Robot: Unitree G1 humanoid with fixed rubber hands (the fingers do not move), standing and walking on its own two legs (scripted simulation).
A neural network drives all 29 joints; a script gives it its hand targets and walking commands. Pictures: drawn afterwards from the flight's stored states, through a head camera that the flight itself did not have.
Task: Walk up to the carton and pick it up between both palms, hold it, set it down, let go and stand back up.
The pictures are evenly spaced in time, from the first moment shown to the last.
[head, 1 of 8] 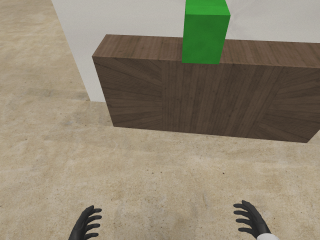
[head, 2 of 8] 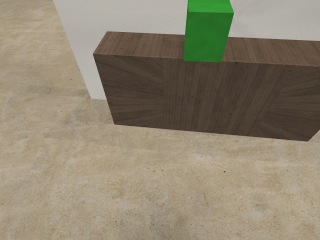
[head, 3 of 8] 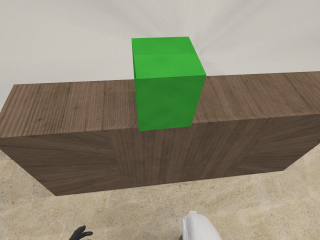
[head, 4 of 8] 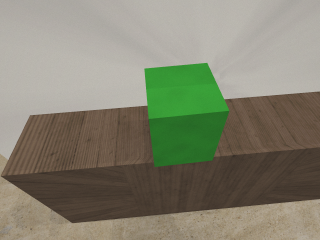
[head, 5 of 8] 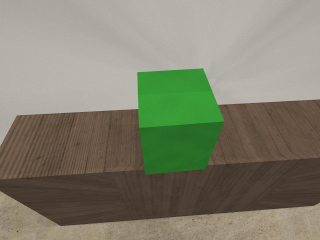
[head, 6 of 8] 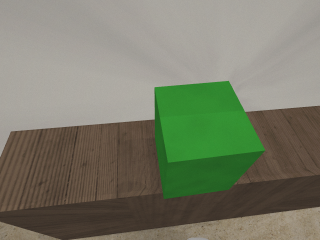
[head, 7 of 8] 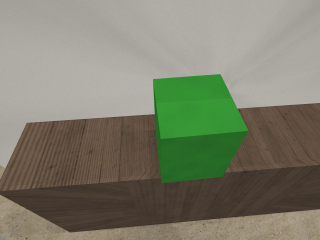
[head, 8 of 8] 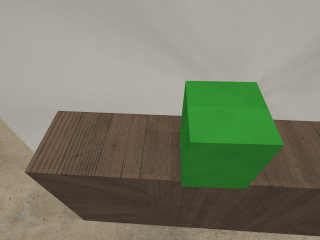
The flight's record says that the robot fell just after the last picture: no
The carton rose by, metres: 0.00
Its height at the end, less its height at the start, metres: +0.00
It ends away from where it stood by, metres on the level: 0.00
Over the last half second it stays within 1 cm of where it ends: yes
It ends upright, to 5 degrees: yes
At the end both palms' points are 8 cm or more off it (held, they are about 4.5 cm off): yes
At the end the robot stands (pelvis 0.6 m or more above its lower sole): yes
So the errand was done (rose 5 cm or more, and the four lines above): no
